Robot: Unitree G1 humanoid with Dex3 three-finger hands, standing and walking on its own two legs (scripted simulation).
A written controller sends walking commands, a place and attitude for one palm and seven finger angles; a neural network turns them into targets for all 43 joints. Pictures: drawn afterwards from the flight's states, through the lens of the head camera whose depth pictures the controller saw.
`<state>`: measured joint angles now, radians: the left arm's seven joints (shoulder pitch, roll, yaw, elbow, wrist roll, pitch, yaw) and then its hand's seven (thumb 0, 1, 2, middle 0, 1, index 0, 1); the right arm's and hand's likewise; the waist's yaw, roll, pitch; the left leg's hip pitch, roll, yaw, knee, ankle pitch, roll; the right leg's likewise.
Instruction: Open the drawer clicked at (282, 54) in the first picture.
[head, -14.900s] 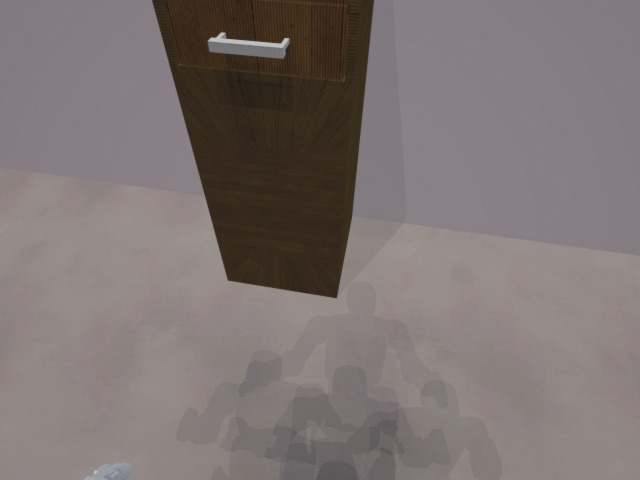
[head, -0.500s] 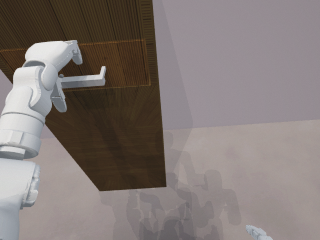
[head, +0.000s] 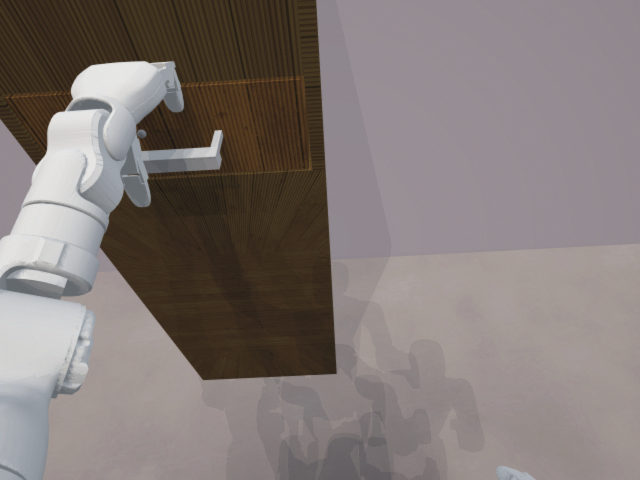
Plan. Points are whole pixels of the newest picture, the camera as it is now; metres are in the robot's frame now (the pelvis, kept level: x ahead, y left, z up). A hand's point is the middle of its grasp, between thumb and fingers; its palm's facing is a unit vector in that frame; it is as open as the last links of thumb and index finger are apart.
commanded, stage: move the hooked fingers above the handle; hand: left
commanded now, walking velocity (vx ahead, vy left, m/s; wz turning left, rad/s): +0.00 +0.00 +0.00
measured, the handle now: (164, 151) +0.50 +0.23 +0.16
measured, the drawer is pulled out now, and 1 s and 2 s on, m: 0.00 0.00 0.00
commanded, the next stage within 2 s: lower the fingers behind the handle in 0.34 s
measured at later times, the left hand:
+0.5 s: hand (119, 141) +0.45 +0.25 +0.21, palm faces -0.02 +0.00 -1.00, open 13.6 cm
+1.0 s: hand (149, 164) +0.46 +0.23 +0.17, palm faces -0.04 +0.00 -1.00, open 13.8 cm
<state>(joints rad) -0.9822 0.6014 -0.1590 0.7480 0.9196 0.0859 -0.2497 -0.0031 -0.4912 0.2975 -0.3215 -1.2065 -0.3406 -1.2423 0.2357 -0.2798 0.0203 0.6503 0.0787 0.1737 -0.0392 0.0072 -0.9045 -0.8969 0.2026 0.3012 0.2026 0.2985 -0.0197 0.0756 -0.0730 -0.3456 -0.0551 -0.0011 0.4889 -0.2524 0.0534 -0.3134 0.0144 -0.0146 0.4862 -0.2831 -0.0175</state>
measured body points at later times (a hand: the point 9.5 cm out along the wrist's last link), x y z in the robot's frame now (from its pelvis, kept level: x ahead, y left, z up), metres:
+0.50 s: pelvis +0.00 +0.00 +0.00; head +0.02 -0.03 +0.45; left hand +0.45 +0.24 +0.27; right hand +0.13 -0.25 -0.13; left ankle -0.01 +0.09 -0.74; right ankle -0.03 -0.11 -0.74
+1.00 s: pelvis +0.00 +0.00 +0.00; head +0.03 -0.03 +0.45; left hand +0.45 +0.23 +0.23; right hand +0.10 -0.25 -0.14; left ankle -0.01 +0.09 -0.74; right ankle -0.03 -0.11 -0.74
